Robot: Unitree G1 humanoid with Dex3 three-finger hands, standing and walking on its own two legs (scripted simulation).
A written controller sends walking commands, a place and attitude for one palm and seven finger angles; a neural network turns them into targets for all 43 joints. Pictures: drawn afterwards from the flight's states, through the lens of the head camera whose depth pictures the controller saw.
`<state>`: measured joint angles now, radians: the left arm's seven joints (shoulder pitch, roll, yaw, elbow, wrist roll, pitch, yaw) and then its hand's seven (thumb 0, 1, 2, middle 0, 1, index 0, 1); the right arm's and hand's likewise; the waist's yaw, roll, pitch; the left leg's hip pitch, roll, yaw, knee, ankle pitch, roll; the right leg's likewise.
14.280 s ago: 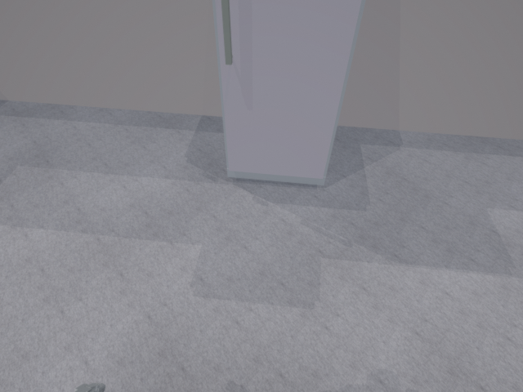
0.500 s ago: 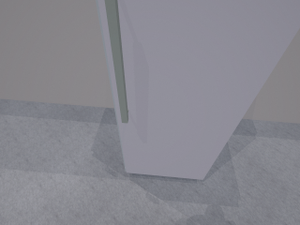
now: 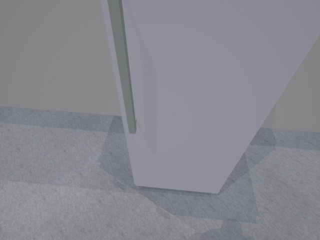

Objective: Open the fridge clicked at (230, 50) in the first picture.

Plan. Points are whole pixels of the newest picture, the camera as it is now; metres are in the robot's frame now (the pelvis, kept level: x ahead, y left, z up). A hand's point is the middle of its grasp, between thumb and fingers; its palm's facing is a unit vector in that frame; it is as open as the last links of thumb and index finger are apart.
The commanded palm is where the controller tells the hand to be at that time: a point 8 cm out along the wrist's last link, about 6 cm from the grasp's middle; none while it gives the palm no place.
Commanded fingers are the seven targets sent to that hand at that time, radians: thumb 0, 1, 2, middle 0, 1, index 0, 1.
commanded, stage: look again from close up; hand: left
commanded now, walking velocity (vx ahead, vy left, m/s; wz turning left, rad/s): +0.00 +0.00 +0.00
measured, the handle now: (127, 76) +0.50 +0.13 +0.15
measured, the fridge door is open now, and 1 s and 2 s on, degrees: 0 0 0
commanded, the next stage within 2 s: raise the hand to about handle height in 1.02 s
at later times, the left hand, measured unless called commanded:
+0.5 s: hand out of the picture +0.04 +0.20 -0.17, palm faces +0.00 -0.96 -0.26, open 7.4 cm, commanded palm none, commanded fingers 0.00 0.90 0.90 -0.20 -0.30 -0.20 -0.30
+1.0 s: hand out of the picture +0.05 +0.21 -0.16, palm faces -0.01 -0.96 -0.29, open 7.4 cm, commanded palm none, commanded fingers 0.00 0.90 0.90 -0.20 -0.30 -0.20 -0.30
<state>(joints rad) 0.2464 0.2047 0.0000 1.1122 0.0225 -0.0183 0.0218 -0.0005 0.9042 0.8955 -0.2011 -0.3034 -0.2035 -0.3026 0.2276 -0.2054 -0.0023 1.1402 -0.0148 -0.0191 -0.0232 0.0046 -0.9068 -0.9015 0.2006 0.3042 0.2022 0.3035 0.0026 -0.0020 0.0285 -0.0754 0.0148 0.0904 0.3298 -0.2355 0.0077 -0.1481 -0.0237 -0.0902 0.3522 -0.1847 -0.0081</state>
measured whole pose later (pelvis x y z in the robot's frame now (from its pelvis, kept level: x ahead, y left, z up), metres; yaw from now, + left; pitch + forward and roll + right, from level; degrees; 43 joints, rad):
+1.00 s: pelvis +0.00 -0.02 +0.00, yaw +1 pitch -1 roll +0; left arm 0.18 0.29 0.01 1.11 0.02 -0.02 0.00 0.00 0.90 0.90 -0.20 -0.30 -0.21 -0.30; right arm 0.17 -0.29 0.00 1.13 -0.02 -0.02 -0.01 0.01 -0.91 -0.90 0.20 0.30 0.20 0.30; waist 0.00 0.00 0.02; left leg -0.06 0.04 0.08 0.29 -0.21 -0.02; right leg -0.12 0.00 -0.11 0.31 -0.17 -0.03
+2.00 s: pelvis -0.04 +0.00 -0.05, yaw +2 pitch +6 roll -2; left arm 0.27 0.38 0.35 0.03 -0.37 -0.19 -0.40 0.00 0.07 0.54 -0.26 -0.84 -0.26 -0.84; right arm 0.28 -0.26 0.04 0.61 0.04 -0.33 -0.09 0.02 -0.90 -0.90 0.21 0.31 0.21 0.30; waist 0.01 0.00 -0.05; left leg -0.56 0.03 0.01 0.92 -0.46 0.01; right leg -0.58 -0.03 -0.12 0.86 -0.38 -0.02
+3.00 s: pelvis -0.02 -0.02 -0.02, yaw +1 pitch -2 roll +0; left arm -0.06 0.45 0.42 0.16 -0.35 0.11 -0.43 -0.02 -0.50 0.30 -0.30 -1.20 -0.30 -1.20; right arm 0.22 -0.28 0.05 0.64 0.08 -0.23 -0.13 0.02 -0.90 -0.90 0.20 0.30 0.20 0.30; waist 0.04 0.02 -0.01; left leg -0.22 0.04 0.04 0.58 -0.33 -0.01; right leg -0.26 -0.01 -0.10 0.56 -0.26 -0.03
